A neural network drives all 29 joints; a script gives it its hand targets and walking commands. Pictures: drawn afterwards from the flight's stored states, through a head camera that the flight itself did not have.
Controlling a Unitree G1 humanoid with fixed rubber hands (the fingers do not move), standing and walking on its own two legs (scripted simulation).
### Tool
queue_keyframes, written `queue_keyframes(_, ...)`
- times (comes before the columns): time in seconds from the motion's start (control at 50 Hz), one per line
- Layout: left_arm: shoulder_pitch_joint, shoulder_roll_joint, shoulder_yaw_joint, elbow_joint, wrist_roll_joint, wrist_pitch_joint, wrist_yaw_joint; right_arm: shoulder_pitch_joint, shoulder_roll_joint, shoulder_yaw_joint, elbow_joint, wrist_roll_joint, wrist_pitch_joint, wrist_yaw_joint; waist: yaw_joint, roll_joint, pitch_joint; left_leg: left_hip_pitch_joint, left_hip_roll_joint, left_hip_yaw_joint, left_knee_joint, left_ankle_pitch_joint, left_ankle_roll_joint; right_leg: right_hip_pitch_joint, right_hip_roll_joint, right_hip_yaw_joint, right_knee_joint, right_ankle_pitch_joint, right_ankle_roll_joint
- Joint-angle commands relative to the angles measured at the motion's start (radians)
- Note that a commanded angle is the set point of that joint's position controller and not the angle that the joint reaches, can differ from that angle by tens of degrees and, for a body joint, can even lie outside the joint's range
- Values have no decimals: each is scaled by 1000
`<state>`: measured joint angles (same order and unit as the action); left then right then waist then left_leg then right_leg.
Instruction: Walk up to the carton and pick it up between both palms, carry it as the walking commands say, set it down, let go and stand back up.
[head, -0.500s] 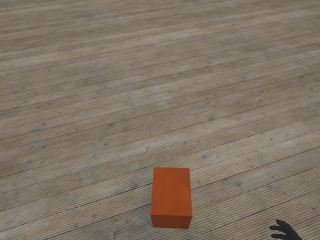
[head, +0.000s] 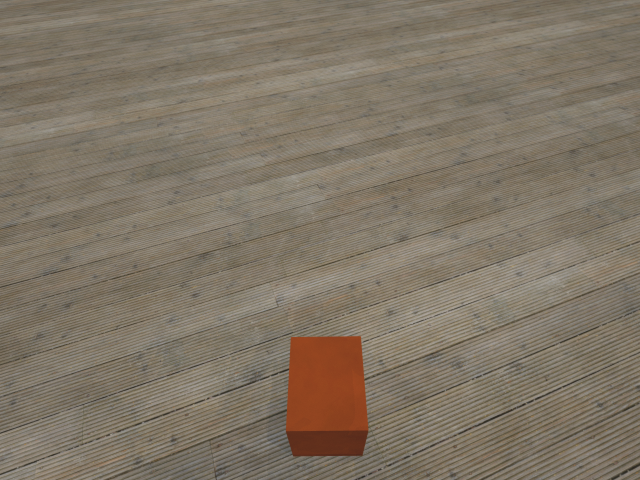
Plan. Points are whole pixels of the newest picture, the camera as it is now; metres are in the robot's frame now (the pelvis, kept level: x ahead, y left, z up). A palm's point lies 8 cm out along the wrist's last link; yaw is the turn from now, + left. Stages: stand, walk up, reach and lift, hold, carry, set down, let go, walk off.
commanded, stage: walk up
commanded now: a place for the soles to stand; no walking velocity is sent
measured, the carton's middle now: (326, 396) +0.47 +0.02 -0.65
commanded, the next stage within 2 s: stand in 0.20 s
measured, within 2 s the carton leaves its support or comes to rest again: neither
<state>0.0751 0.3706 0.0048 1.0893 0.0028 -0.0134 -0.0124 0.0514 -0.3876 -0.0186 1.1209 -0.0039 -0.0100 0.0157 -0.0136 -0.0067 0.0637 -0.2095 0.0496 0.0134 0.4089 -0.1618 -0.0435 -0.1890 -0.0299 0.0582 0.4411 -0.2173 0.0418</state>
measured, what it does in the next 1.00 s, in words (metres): stands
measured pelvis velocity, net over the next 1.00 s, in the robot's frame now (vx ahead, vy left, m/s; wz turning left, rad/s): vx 0.03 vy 0.00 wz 0.01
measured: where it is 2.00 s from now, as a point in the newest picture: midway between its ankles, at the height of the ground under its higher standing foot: outside the picture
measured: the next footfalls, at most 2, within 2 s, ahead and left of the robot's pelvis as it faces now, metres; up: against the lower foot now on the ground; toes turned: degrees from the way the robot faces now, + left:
none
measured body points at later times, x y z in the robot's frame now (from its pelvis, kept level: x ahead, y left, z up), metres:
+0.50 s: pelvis +0.01 +0.00 +0.00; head +0.04 +0.01 +0.44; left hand +0.12 +0.31 -0.12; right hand +0.13 -0.30 -0.12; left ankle +0.04 +0.15 -0.74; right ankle +0.02 -0.15 -0.74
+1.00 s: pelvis +0.03 +0.00 -0.05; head +0.16 +0.00 +0.38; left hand +0.26 +0.28 -0.15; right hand +0.26 -0.27 -0.16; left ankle +0.04 +0.15 -0.74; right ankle +0.01 -0.15 -0.74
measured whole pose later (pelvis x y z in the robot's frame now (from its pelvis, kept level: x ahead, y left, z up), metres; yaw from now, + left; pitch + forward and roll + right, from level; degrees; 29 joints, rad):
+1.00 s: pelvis +0.03 +0.00 -0.05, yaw +0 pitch +18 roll +0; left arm -0.07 0.28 0.17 0.59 0.04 0.18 -0.05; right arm -0.05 -0.26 -0.13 0.58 -0.03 0.17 0.01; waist -0.01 -0.01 -0.02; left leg -0.77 0.04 -0.03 0.83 -0.37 -0.05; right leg -0.74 -0.02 0.06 0.86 -0.42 0.05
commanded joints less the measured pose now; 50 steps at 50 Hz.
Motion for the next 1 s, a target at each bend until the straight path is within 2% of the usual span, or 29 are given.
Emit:
queue_keyframes(0.0, -44, 205, 49, -49, -1, -12, 8, -68, -198, -30, -53, 0, -18, -9, 10, -6, -84, 45, 81, -86, -87, -54, 60, -26, -79, 66, -112, 15, -67)
queue_keyframes(0.06, -39, 203, 49, -41, -1, -11, 6, -63, -202, -29, -51, -1, -19, -10, 13, -3, -97, 51, 83, -81, -93, -64, 59, -13, -77, 63, -109, 28, -66)
queue_keyframes(0.1, -38, 203, 51, -42, -1, -11, 6, -58, -206, -30, -49, -2, -20, -10, 13, 12, -102, 57, 87, -77, -91, -22, 58, -4, -77, 57, -97, 64, -66)
queue_keyframes(0.24, -29, 204, 51, -39, -5, -8, 7, -55, -199, -29, -57, 3, -18, -14, 15, 3, -113, 76, 89, -64, -74, 33, 64, 5, -76, 52, -91, 124, -64)
queue_keyframes(0.38, -25, 207, 49, -37, -5, -7, 9, -58, -195, -32, -62, 2, -12, -14, 13, 2, -97, 95, 91, -57, -76, 35, 63, -15, -76, 54, -99, 122, -62)
queue_keyframes(0.4, -222, 124, 157, -388, 5, 60, -17, -193, -90, -97, -413, -22, 44, 13, 77, 1, -13, -72, -84, 65, 14, -162, -4, -160, 63, -78, -34, -145, -7)
queue_keyframes(0.42, -191, 130, 170, -533, 35, 112, -30, -160, -59, -100, -547, -40, 105, 26, 51, -2, 16, -60, -64, 72, 7, -227, 13, -150, 86, -113, -43, -204, -9)
queue_keyframes(0.44, -179, 136, 172, -517, 41, 143, -42, -150, -53, -92, -554, -49, 143, 36, 47, -18, 40, -61, -57, 83, 3, -263, 18, -152, 95, -142, -47, -236, -7)
queue_keyframes(0.46, -144, 133, 160, -535, 49, 178, -52, -136, -67, -105, -565, -45, 166, 43, 40, 14, 35, -59, -61, 80, 17, -285, 21, -145, 91, -150, -32, -239, -12)
queue_keyframes(0.48, -108, 122, 171, -543, 67, 221, -57, -111, -94, -150, -564, -65, 195, 37, 19, 22, 25, -20, -71, 80, 45, -260, 19, -200, 77, -139, -39, -237, -35)
queue_keyframes(0.5, -60, 123, 188, -558, 78, 253, -65, -72, -97, -160, -591, -80, 227, 33, 18, -11, 3, 46, -90, 89, 72, -216, 21, -242, 62, -132, -61, -262, -52)
queue_keyframes(0.52, -28, 130, 200, -567, 97, 275, -64, -11, -107, -190, -588, -94, 246, 27, -5, 8, -19, 103, -96, 79, 83, -189, 14, -269, 51, -119, -68, -249, -64)
queue_keyframes(0.54, -19, 126, 218, -587, 112, 280, -65, 20, -89, -204, -603, -100, 254, 25, -9, 12, -45, 118, -100, 68, 91, -153, 12, -259, 46, -110, -62, -217, -67)
queue_keyframes(0.62, -29, 85, 210, -637, 123, 257, -62, 11, -36, -189, -609, -71, 233, 31, 5, 22, -144, 98, -101, 45, 137, -34, 1, -208, 66, -102, 56, -78, -35)
queue_keyframes(0.66, -62, 74, 203, -643, 119, 241, -57, -26, -29, -185, -617, -64, 220, 31, 1, 49, -171, 23, -94, 38, 181, 21, -4, -221, 80, -107, 126, -2, -19)
queue_keyframes(0.72, -98, 66, 187, -648, 91, 219, -49, -90, -43, -184, -650, -60, 197, 22, -3, 27, -236, -61, -87, 28, 257, 110, -8, -264, 92, -107, 206, 104, -6)
queue_keyframes(0.82, -121, 76, 203, -646, 58, 195, -24, -95, -44, -176, -651, -42, 174, 4, 6, 38, -451, -119, -91, 5, 382, 404, -22, -355, 93, -93, 331, 363, 5)
queue_keyframes(0.86, -104, 72, 219, -616, 54, 187, -18, -87, -22, -157, -643, -34, 166, -4, 21, 37, -520, -179, -97, 15, 411, 484, -21, -382, 85, -77, 364, 473, 10)
queue_keyframes(0.88, -116, 77, 234, -600, 47, 178, -26, -99, -4, -144, -648, -27, 162, -13, 35, 2, -540, -260, -101, 31, 415, 427, -11, -356, 75, -57, 368, 510, 14)
queue_keyframes(0.9, -122, 72, 230, -575, 41, 169, -27, -101, 4, -142, -642, -29, 156, -19, 21, -26, -548, -328, -109, 40, 416, 412, -7, -348, 72, -53, 391, 576, 19)
queue_keyframes(0.92, -166, 65, 228, -565, 34, 160, -34, -143, -1, -147, -632, -28, 150, -23, 16, -2, -556, -390, -101, 39, 400, 307, -8, -332, 67, -51, 396, 495, 13)
queue_keyframes(0.94, -174, 50, 211, -561, 36, 169, -35, -159, 15, -140, -636, -13, 158, -23, 20, -4, -531, -405, -103, 33, 398, 294, 0, -384, 74, -66, 391, 420, 12)
queue_keyframes(0.98, -179, 34, 221, -566, 26, 157, -38, -153, 32, -134, -644, -10, 156, -25, 12, -20, -602, -410, -109, 34, 433, 402, 9, -424, 77, -58, 411, 498, 9)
